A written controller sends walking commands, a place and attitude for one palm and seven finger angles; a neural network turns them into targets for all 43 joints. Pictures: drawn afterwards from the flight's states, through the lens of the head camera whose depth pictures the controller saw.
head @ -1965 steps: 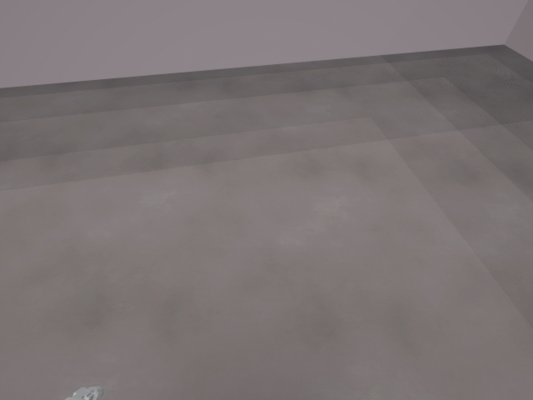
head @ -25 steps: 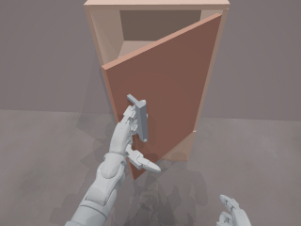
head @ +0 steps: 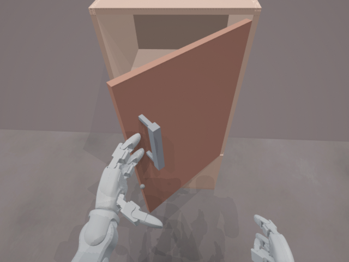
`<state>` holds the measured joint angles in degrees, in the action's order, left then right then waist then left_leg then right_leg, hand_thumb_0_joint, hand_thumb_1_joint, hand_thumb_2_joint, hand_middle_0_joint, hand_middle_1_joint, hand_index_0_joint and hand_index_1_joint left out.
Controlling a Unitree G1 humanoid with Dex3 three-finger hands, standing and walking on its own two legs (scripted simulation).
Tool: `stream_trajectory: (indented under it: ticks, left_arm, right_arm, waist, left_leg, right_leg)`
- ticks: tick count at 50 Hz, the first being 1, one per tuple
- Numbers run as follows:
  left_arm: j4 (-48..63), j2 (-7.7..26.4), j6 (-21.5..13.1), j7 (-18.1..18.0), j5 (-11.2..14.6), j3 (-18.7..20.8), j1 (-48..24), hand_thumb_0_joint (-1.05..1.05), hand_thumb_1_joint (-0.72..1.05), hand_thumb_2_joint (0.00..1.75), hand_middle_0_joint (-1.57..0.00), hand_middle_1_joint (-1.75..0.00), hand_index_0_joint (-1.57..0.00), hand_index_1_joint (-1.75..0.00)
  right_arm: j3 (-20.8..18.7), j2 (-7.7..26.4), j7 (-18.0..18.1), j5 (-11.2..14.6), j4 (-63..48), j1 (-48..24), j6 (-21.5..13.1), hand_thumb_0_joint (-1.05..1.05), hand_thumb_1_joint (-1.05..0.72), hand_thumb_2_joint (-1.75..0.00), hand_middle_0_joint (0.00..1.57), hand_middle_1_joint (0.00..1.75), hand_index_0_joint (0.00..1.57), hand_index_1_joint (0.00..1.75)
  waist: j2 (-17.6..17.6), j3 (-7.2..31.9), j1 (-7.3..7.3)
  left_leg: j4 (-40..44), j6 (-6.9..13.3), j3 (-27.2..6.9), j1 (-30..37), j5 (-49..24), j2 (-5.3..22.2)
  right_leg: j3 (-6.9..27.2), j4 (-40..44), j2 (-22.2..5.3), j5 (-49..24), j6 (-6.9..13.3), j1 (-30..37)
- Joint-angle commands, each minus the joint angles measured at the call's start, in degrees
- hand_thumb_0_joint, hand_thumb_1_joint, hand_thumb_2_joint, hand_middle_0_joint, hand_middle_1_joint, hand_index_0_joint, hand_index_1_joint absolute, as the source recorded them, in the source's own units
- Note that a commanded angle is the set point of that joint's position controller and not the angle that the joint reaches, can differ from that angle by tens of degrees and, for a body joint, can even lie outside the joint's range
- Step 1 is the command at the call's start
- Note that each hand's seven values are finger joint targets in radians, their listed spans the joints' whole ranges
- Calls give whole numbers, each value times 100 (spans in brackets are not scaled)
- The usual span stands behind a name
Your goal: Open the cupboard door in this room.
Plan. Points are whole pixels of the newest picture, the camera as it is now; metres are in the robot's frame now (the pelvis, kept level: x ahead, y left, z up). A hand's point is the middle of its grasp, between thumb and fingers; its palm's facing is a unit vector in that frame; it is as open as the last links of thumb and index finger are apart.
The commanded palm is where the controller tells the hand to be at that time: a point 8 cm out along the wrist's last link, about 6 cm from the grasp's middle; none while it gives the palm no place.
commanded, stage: slide the hand sideways off the handle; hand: left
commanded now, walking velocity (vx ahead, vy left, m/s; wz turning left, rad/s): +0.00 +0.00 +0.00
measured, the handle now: (151, 143) +0.36 +0.08 +0.09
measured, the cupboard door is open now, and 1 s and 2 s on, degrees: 45 45 45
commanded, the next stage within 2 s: draw the hand back to the body in 0.46 s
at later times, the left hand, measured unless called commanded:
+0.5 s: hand (112, 206) +0.21 +0.14 +0.08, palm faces -0.03 -1.00 -0.03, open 16.3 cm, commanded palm +0.19 +0.19 +0.08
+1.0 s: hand (86, 197) +0.21 +0.18 +0.11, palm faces +0.00 -1.00 -0.07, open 16.3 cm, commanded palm +0.18 +0.24 +0.13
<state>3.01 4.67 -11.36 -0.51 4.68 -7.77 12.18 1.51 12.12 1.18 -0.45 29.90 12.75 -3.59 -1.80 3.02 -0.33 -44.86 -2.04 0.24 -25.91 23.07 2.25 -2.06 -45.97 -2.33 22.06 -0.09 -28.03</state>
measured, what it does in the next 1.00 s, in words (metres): stands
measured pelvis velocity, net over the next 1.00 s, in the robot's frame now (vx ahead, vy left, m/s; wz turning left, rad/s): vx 0.01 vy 0.01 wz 0.02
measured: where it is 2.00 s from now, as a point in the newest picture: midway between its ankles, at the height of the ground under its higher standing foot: outside the picture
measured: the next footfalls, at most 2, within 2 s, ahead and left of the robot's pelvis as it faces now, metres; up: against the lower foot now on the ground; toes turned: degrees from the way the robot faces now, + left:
none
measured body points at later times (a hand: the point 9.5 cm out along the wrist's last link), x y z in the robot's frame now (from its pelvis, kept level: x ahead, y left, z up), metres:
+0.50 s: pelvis +0.01 +0.00 -0.01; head +0.03 -0.02 +0.44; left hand +0.21 +0.19 +0.08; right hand +0.19 -0.22 -0.09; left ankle +0.00 +0.14 -0.71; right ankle +0.02 -0.12 -0.71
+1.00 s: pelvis +0.01 +0.01 +0.00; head +0.01 +0.00 +0.45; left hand +0.21 +0.23 +0.12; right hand +0.20 -0.20 -0.07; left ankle +0.00 +0.14 -0.71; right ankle +0.02 -0.12 -0.71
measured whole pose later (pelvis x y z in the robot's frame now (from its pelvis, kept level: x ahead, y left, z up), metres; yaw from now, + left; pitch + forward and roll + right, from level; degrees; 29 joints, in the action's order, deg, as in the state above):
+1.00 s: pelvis +0.01 +0.01 +0.00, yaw +1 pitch +3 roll -1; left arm 18.7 12.7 -4.7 11.0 14.0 6.1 24.5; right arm 3.5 13.6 4.3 1.6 29.4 15.6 -12.0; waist -3.4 4.1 -1.4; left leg -47.6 -1.2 -1.4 -25.6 25.3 1.9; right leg -3.6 -45.7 -2.6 23.2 -1.1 -25.7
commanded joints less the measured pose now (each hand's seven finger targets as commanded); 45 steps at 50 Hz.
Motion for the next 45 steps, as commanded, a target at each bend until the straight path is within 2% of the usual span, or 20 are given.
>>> stream_trajectory:
  ticks: [1,6,10,12,13,15,17,18,20,22,24,25,28,30,32,35,37,39,40,45]
  left_arm:
    - [1602,193,-439,126,113,382,-492,0,-50,30,-15,-30,-15,-30]
    - [1795,434,-430,319,210,606,-219,0,-50,30,-15,-30,-15,-30]
    - [1723,658,-445,537,368,924,-42,0,-50,30,-15,-30,-15,-30]
    - [1895,611,-481,675,450,844,-148,0,-50,30,-15,-30,-15,-30]
    - [1934,717,-506,723,489,988,-3,0,-50,30,-15,-30,-15,-30]
    - [2013,776,-534,851,583,1064,408,0,-50,30,-15,-30,-15,-30]
    - [2147,671,-543,965,638,918,563,0,-50,30,-15,-30,-15,-30]
    - [2120,763,-542,987,672,1012,549,0,-50,30,-15,-30,-15,-30]
    - [2023,973,-536,1028,704,1288,871,0,-50,30,-15,-30,-15,-30]
    - [2215,755,-548,1071,733,1051,755,0,-50,30,-15,-30,-15,-30]
    - [2301,751,-569,1041,727,996,473,0,-50,30,-15,-30,-15,-30]
    - [2287,853,-585,998,708,1073,513,0,-50,30,-15,-30,-15,-30]
    - [2374,768,-600,932,649,948,501,0,-50,30,-15,-30,-15,-30]
    - [2512,1072,-561,855,613,1199,573,0,-50,30,-15,-30,-15,-30]
    - [2721,998,-472,813,589,1144,557,0,-50,30,-15,-30,-15,-30]
    - [2484,1150,-226,779,684,1443,752,0,-50,30,-15,-30,-15,-30]
    - [2637,1064,-111,836,746,1391,701,0,-50,30,-15,-30,-15,-30]
    - [2593,1142,32,895,825,1548,796,0,-50,30,-15,-30,-15,-30]
    - [2498,1224,94,931,864,1665,880,0,-50,30,-15,-30,-15,-30]
    - [2854,1300,212,1118,970,1691,598,0,-50,30,-15,-30,-15,-30]
  right_arm:
    - [-202,490,40,35,-992,-458,-421,0,-90,-90,20,30,20,30]
    - [-202,513,93,44,-1026,-417,-519,0,-90,-90,20,30,20,30]
    - [-212,555,163,60,-983,-393,-586,0,-90,-90,20,30,20,30]
    - [-195,561,174,79,-1018,-407,-651,0,-90,-90,20,30,20,30]
    - [-216,572,185,85,-1005,-357,-689,0,-90,-90,20,30,20,30]
    - [-221,585,180,106,-1045,-339,-760,0,-90,-90,20,30,20,30]
    - [-206,594,176,116,-1094,-316,-818,0,-90,-90,20,30,20,30]
    - [-211,614,184,113,-1080,-271,-846,0,-90,-90,20,30,20,30]
    - [-233,653,198,117,-1056,-269,-864,0,-90,-90,20,30,20,30]
    - [-212,639,193,130,-1133,-283,-902,0,-90,-90,20,30,20,30]
    - [-217,654,211,130,-1113,-255,-964,0,-90,-90,20,30,20,30]
    - [-234,672,221,128,-1089,-261,-989,0,-90,-90,20,30,20,30]
    - [-234,664,221,136,-1112,-213,-1052,0,-90,-90,20,30,20,30]
    - [-226,677,230,141,-1119,-226,-1057,0,-90,-90,20,30,20,30]
    - [-191,629,237,167,-1187,-272,-1063,0,-90,-90,20,30,20,30]
    - [-158,642,279,174,-1130,-277,-1047,0,-90,-90,20,30,20,30]
    - [-124,624,289,191,-1159,-321,-1060,0,-90,-90,20,30,20,30]
    - [-108,633,303,199,-1137,-318,-1066,0,-90,-90,20,30,20,30]
    - [-115,652,314,203,-1112,-343,-1064,0,-90,-90,20,30,20,30]
    - [-67,695,350,234,-1102,-384,-1181,0,-90,-90,20,30,20,30]
  waist:
    - [420,982,-46]
    - [442,967,-37]
    - [662,972,-32]
    - [408,950,6]
    - [321,1070,-34]
    - [335,1130,-78]
    - [262,1058,-42]
    - [418,970,-11]
    - [438,936,-82]
    - [381,860,-14]
    - [260,793,49]
    - [426,805,47]
    - [276,926,46]
    - [191,978,-34]
    - [-7,998,-63]
    - [358,835,-101]
    - [106,800,-122]
    - [158,721,-132]
    - [378,723,-145]
    - [42,619,-109]
  left_leg:
    - [493,243,77,61,-1042,-323]
    - [356,247,48,-74,-981,-344]
    - [233,255,36,-197,-972,-354]
    - [203,249,32,-200,-939,-367]
    - [182,238,24,-162,-1029,-362]
    - [153,240,3,-157,-1185,-358]
    - [142,234,-2,-201,-1177,-364]
    - [116,233,-29,-267,-1137,-355]
    - [83,226,-34,-367,-1123,-354]
    - [80,229,-36,-379,-995,-363]
    - [45,222,-67,-394,-824,-359]
    - [11,229,-81,-431,-782,-339]
    - [10,221,-99,-397,-707,-342]
    - [61,232,-108,-399,-694,-327]
    - [148,232,-98,-281,-694,-327]
    - [231,239,-115,-351,-646,-298]
    - [305,230,-95,-240,-723,-309]
    - [354,226,-91,-195,-755,-308]
    - [375,237,-101,-203,-785,-293]
    - [515,238,-142,57,-774,-296]
  right_leg:
    - [-44,640,191,-1526,80,715]
    - [24,614,169,-1440,55,666]
    - [110,649,169,-1407,29,688]
    - [123,618,150,-1382,21,609]
    - [109,562,156,-1493,37,660]
    - [87,507,169,-1702,49,746]
    - [34,449,168,-1729,31,652]
    - [36,446,172,-1686,18,596]
    - [58,436,182,-1590,34,614]
    - [22,427,178,-1385,25,463]
    - [-6,413,186,-1076,33,250]
    - [20,428,200,-929,33,239]
    - [-38,345,202,-820,50,157]
    - [-28,358,205,-725,68,252]
    - [-75,362,206,-749,76,290]
    - [-81,510,231,-651,58,411]
    - [-90,546,217,-795,54,475]
    - [-104,622,229,-859,47,525]
    - [-107,679,234,-846,36,610]
    - [-173,766,258,-813,46,598]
